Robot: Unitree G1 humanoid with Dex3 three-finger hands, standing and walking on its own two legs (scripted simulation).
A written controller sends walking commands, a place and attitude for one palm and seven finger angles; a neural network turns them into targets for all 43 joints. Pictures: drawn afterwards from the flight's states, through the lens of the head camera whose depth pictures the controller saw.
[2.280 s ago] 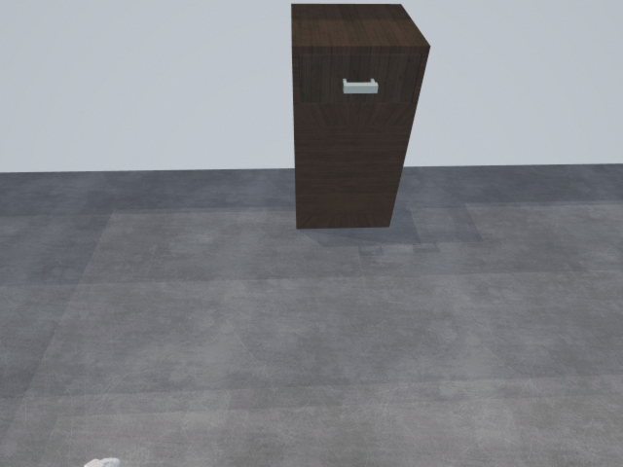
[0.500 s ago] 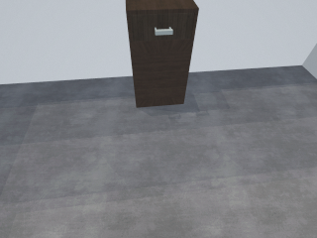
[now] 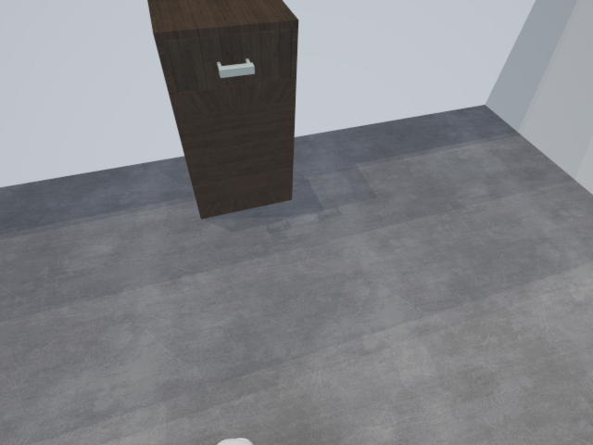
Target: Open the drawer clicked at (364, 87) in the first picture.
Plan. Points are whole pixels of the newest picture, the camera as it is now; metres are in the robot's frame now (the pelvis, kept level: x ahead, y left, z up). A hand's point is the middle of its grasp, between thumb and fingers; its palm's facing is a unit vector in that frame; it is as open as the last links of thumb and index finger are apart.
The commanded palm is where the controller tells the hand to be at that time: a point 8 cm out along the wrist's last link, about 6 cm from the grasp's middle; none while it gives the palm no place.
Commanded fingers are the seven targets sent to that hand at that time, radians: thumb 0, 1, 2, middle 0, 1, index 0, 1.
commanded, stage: walk to a spot facing it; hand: left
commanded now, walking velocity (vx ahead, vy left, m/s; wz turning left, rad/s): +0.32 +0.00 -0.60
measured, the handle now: (235, 66) +1.14 +0.33 -0.07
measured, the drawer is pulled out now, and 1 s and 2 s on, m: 0.00 0.00 0.00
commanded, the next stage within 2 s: turn to face it in 1.44 s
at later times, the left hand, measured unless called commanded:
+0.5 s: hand (241, 318) +0.35 +0.15 -0.17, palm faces -0.40 -0.90 -0.14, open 7.4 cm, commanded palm none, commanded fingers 0.00 0.90 0.90 -0.20 -0.30 -0.20 -0.30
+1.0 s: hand (260, 268) +0.48 +0.13 -0.18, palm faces -0.44 -0.87 -0.22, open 7.3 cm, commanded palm none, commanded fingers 0.00 0.90 0.90 -0.20 -0.30 -0.20 -0.30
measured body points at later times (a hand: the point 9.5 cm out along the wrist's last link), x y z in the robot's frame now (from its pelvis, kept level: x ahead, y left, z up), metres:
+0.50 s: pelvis +0.16 +0.03 -0.01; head +0.20 +0.04 +0.44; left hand +0.38 +0.20 -0.15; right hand -0.03 -0.14 -0.14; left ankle +0.05 +0.13 -0.74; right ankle +0.24 -0.14 -0.69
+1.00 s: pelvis +0.36 -0.04 -0.01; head +0.37 -0.03 +0.44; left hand +0.50 +0.18 -0.16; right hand +0.34 -0.30 -0.13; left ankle +0.50 +0.03 -0.73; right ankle +0.27 -0.12 -0.74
